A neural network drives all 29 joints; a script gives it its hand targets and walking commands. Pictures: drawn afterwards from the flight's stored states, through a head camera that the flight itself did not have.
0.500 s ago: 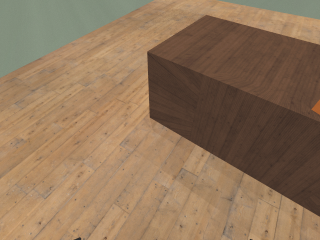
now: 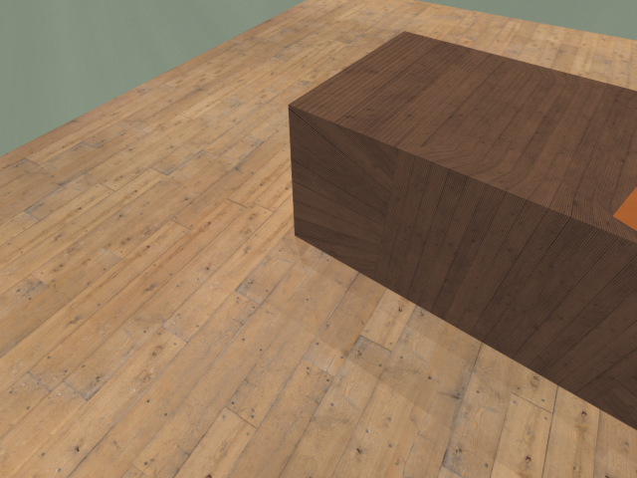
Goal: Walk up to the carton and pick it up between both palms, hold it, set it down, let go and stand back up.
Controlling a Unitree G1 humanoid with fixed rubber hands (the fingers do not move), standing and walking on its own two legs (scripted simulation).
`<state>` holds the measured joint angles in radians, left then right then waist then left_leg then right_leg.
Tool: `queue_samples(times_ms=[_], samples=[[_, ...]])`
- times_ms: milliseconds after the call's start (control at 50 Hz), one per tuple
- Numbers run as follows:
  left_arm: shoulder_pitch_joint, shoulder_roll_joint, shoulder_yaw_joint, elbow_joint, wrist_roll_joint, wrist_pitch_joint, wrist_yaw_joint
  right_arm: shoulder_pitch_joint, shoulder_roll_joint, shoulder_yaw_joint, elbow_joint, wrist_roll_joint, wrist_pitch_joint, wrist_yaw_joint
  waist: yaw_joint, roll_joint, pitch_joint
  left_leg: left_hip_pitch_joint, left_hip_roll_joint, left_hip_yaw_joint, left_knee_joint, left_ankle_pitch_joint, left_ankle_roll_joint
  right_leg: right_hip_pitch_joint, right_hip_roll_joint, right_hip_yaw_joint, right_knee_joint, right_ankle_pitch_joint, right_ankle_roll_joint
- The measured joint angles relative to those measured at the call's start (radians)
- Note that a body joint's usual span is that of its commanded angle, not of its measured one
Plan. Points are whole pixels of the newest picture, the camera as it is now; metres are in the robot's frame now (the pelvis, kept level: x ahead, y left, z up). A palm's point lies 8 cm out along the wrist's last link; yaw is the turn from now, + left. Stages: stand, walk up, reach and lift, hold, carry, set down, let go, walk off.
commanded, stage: stand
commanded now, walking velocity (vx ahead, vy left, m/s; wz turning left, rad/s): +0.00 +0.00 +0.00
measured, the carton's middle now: out of the picture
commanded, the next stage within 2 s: walk up in 0.98 s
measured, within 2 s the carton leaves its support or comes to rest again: neither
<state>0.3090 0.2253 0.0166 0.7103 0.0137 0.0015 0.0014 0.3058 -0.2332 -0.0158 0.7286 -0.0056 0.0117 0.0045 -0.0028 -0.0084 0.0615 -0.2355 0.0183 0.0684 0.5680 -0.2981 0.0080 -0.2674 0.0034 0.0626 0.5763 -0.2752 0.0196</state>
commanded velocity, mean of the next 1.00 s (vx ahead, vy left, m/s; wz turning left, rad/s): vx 0.00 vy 0.00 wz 0.00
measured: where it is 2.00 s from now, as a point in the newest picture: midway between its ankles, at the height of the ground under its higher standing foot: outside the picture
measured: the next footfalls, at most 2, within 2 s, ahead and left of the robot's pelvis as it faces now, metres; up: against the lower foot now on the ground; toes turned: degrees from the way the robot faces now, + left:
right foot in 1.48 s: +0.10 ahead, -0.26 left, +0.00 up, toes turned -19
left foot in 1.72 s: +0.20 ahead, -0.05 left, +0.00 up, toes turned -17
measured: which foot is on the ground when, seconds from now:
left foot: down 0.00-1.00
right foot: down 0.00-1.00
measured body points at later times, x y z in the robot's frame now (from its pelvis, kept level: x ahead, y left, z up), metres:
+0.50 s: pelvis +0.00 +0.00 +0.00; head +0.01 +0.00 +0.45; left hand +0.08 +0.25 -0.12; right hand +0.07 -0.25 -0.12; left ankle +0.01 +0.11 -0.73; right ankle +0.02 -0.13 -0.73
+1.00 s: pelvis +0.00 +0.00 +0.00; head +0.01 +0.00 +0.45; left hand +0.06 +0.25 -0.13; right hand +0.05 -0.26 -0.13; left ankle +0.01 +0.11 -0.73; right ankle +0.02 -0.13 -0.73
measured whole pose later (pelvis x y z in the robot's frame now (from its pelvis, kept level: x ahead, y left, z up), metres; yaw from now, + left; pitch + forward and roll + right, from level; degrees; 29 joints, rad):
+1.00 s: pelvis +0.00 +0.00 +0.00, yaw -1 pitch -2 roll +0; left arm 0.31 0.22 0.01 0.83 0.01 0.00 0.01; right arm 0.33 -0.23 -0.01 0.83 0.00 0.01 -0.01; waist -0.01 -0.01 0.05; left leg -0.21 0.02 0.07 0.51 -0.27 0.01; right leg -0.25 0.01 0.07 0.52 -0.24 0.02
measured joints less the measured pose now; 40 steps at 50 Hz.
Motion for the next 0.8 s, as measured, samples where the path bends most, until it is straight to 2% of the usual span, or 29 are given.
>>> queue_samples(times_ms=[800], samples=[[-0.001, -0.001, -0.008, 0.088, -0.004, -0.001, 0.01, 0.016, -0.001, 0.001, 0.07, 0.003, -0.001, -0.01, -0.003, 0.002, -0.009, 0.022, 0.003, 0.006, -0.041, 0.022, -0.001, 0.018, 0.003, 0.009, -0.041, 0.026, 0.001]])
